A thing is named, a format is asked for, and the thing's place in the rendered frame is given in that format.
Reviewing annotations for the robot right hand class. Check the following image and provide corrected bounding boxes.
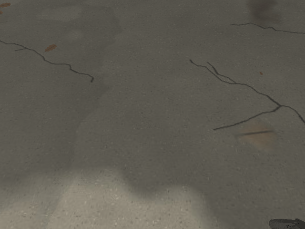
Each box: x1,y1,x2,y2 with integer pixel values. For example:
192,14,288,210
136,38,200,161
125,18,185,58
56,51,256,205
269,219,305,229

